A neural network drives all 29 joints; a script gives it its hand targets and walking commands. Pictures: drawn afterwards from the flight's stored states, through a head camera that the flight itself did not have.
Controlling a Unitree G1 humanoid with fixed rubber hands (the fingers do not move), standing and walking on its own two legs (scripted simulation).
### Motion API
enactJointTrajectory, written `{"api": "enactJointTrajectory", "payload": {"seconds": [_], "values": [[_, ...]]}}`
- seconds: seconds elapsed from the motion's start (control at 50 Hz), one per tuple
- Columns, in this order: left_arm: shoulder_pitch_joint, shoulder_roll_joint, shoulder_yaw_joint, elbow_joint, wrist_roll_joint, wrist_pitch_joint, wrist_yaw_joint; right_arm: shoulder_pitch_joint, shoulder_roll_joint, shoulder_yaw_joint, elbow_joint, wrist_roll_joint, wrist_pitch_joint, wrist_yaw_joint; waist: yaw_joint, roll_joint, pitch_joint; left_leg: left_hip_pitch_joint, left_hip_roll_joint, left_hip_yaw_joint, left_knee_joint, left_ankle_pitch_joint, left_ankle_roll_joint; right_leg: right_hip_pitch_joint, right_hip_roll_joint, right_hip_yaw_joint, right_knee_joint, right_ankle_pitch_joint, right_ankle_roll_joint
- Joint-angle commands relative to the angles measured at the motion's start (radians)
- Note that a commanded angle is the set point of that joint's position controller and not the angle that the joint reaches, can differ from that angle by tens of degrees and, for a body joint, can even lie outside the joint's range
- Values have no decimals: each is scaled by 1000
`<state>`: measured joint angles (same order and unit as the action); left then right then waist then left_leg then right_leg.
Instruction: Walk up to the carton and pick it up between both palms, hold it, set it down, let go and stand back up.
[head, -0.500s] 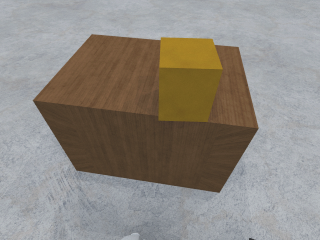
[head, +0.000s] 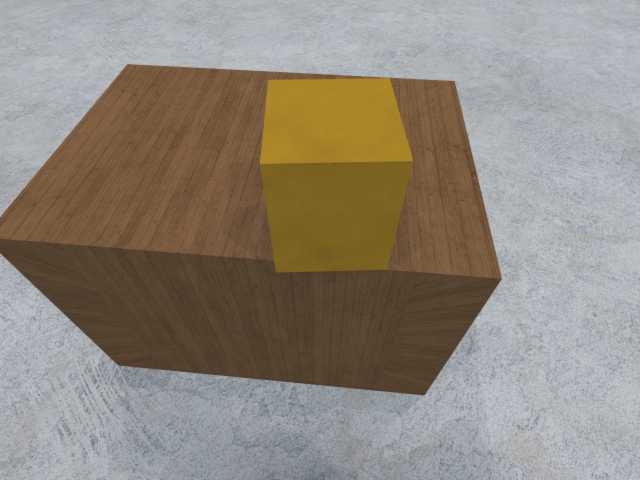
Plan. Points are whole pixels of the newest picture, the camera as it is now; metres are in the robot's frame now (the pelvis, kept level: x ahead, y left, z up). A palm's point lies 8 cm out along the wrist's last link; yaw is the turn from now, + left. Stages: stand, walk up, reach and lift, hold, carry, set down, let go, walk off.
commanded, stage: walk up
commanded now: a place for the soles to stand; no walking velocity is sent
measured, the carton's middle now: (330, 179) +0.58 -0.03 +0.01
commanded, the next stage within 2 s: none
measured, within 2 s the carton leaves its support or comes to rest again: neither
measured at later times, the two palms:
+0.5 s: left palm out of the picture +0.03 +0.22 -0.13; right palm out of the picture +0.02 -0.27 -0.12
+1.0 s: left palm out of the picture -0.06 +0.24 -0.12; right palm out of the picture +0.10 -0.26 -0.10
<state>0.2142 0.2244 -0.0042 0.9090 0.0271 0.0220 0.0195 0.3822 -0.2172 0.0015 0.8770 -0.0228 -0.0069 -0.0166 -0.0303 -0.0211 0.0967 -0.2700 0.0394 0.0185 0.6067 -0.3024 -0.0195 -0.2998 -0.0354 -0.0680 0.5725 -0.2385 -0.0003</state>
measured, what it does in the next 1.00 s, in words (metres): steps on the spot: left foot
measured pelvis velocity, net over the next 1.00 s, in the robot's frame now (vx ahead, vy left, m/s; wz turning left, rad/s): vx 0.04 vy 0.00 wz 0.01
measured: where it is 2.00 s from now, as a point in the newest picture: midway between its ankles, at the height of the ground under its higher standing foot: outside the picture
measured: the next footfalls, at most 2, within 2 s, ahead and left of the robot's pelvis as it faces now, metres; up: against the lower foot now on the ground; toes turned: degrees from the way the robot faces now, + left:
left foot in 0.32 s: +0.02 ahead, +0.10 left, +0.00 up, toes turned +1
left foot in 1.08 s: +0.15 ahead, +0.12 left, +0.00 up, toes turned +4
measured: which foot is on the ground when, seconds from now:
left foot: down 0.00-0.00, up 0.02-0.30, down 0.32-0.78, up 0.80-1.00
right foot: down 0.00-1.00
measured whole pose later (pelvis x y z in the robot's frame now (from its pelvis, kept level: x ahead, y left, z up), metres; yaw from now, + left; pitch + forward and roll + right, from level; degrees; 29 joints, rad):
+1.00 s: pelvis +0.04 +0.00 +0.02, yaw +1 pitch -2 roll +0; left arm 0.47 0.25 -0.01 1.08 0.03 0.00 0.01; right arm 0.29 -0.24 0.01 0.94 -0.04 -0.03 0.01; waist 0.06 -0.04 0.04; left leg -0.38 0.05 0.05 0.71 -0.36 0.02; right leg -0.15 -0.02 -0.08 0.39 -0.23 -0.06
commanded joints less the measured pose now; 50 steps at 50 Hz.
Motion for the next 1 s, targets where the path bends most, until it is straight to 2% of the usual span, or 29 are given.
{"api": "enactJointTrajectory", "payload": {"seconds": [0.0, 0.02, 0.04, 0.08, 0.14, 0.18, 0.2, 0.24, 0.26, 0.28, 0.32, 0.34, 0.4, 0.44, 0.46, 0.5, 0.58, 0.68, 0.7, 0.72, 0.74, 0.76, 0.78, 0.8, 0.82, 0.84, 0.88, 0.92, 0.98], "values": [[98, 193, 37, -15, -15, -11, 12, 83, -50, -8, -37, 17, 15, -32, 23, -188, -116, -132, -29, -36, 247, -299, 41, 170, -307, 259, -208, 444, -125], [35, 186, 33, -23, -16, -2, 8, 76, -67, -8, -21, 18, 24, -43, 24, -223, -78, -126, -27, -60, 302, -341, 45, 67, -303, 298, -262, 262, -175], [-24, 150, 27, -42, -21, 1, 7, 38, -83, -12, -17, 8, 27, -46, 19, -179, -16, -124, -30, -82, 342, -313, 54, 14, -267, 264, -302, 153, -185], [-62, 133, 21, -50, -10, 5, 9, 20, -97, -21, -8, 4, 23, -40, 13, -163, -10, -115, -30, -72, 338, -243, 48, 20, -219, 175, -277, 228, -184], [-41, 126, 13, -38, -9, -8, 9, 14, -83, -27, 15, -2, 12, -29, 25, -61, -96, -102, -21, -58, 263, -208, 34, 120, -225, 186, -243, 217, -183], [-36, 132, 10, -22, -12, -11, 11, -2, -62, -22, 17, 1, 10, -23, 24, -68, -117, -72, -18, -59, 146, -180, 19, 140, -207, 196, -243, 121, -157], [-51, 132, 10, -21, -14, -7, 12, -22, -51, -18, 13, 4, 8, -22, 26, -77, -105, -62, -13, -37, 77, -153, 17, 127, -201, 184, -243, 104, -162], [-53, 142, 7, 0, -16, -5, 7, -23, -59, -17, 23, 10, 2, -23, 23, -62, -111, 16, -26, -25, -105, -25, 12, 128, -182, 169, -213, 72, -134], [-41, 145, 8, 5, -21, -5, 4, 0, -61, -19, 42, 9, -3, -23, 17, -43, -125, 95, -21, -41, -193, 101, 16, 92, -169, 162, -197, 67, -126], [-40, 143, 4, 14, -23, -6, -2, 4, -77, -21, 49, 8, -10, -24, 17, -40, -116, 133, 12, -83, -188, 151, 28, 39, -156, 152, -195, 52, -105], [-19, 111, 1, 25, -26, -7, -9, -20, -130, -23, 65, 8, -17, -13, 45, 50, -49, 9, 88, -178, -207, 108, 79, 59, -74, 91, -205, -72, -47], [-16, 99, 0, 39, -26, -6, -5, -44, -129, -20, 67, 5, -21, -7, 44, 66, -18, -77, 110, -214, -249, 45, 92, 134, -60, 69, -192, -84, -39], [-4, 127, 2, 67, -22, -12, -7, -63, -115, -3, 75, 9, -25, -2, 45, 115, -1, -97, 87, -191, -290, -30, 73, 159, -73, 90, -192, -33, -49], [5, 129, 2, 85, -22, -18, -8, -46, -123, 2, 85, 14, -29, -3, 44, 85, -3, -108, 86, -202, -303, -48, 78, 181, -74, 85, -186, -35, -49], [22, 128, -2, 93, -23, -20, -8, -39, -122, 6, 94, 18, -28, -2, 49, 99, -17, -90, 79, -196, -299, -52, 80, 169, -80, 86, -189, -34, -52], [35, 131, -4, 114, -21, -23, -8, -44, -117, 9, 100, 18, -30, -4, 43, 53, -8, -69, 73, -190, -280, -33, 77, 143, -77, 89, -211, -51, -47], [46, 136, -4, 125, -23, -29, -6, -25, -117, 15, 113, 15, -30, -5, 31, 29, -27, -37, 59, -170, -254, 29, 77, 135, -83, 92, -226, -27, -45], [80, 130, -10, 140, -23, -25, -2, -23, -97, 29, 133, 18, -27, -10, 33, 35, -43, -16, 52, -159, -224, 81, 69, 143, -98, 88, -240, -14, -50], [201, 164, 11, 143, 0, -31, -20, 32, -127, 5, 130, -21, -32, -6, 47, -3, -125, -15, 40, -132, -182, -311, 104, 185, -72, 113, -221, -370, -70], [248, 186, 20, 150, 3, -24, -22, 9, -140, -3, 121, -21, -27, -6, 60, -29, -51, -113, 26, -137, -142, -432, 105, 155, -89, 164, -252, -521, -70], [267, 197, 23, 147, -1, -17, -17, -19, -129, 4, 98, -18, -20, -5, 84, -78, 40, -255, -8, -77, -47, -417, 81, 199, -144, 243, -332, -611, -97], [289, 185, 19, 150, -3, -17, -8, -48, -97, 11, 78, -16, -20, -1, 98, -140, 82, -331, -56, 7, 90, -303, 62, 234, -257, 375, -420, -626, -149], [297, 192, 26, 148, -2, -23, -2, -78, -100, 13, 61, -21, -30, -3, 116, -129, 125, -409, -12, 7, 146, -232, 58, 279, -334, 449, -434, -496, -197], [320, 184, 26, 153, -2, -32, 3, -112, -104, 10, 43, -22, -37, 0, 124, -66, 112, -434, 17, -13, 206, -208, 59, 282, -337, 440, -443, -404, -213], [327, 170, 23, 153, -3, -36, 2, -129, -114, 2, 35, -29, -40, 7, 119, -13, 74, -414, 26, -21, 246, -219, 58, 283, -315, 414, -450, -442, -199], [298, 198, 31, 151, -1, -40, 1, -90, -94, 1, 41, -27, -39, 18, 85, -26, 20, -357, 36, -15, 267, -193, 57, 260, -301, 390, -442, -449, -194], [239, 200, 33, 130, -2, -48, -2, -77, -90, 1, 27, -21, -38, 30, 66, -57, -9, -257, 38, 0, 217, -143, 41, 180, -249, 284, -425, -374, -186], [205, 182, 25, 122, 0, -44, -6, -64, -68, 3, 28, -16, -32, 30, 40, -80, 3, -84, 3, 44, 130, -55, 35, 11, -182, 187, -416, -372, -161], [184, 194, 25, 110, 10, -25, -15, -4, -57, 0, 36, -8, -25, 15, 0, -84, 16, 120, -54, 90, -17, 42, 27, -158, -117, 132, -294, -471, -150]]}}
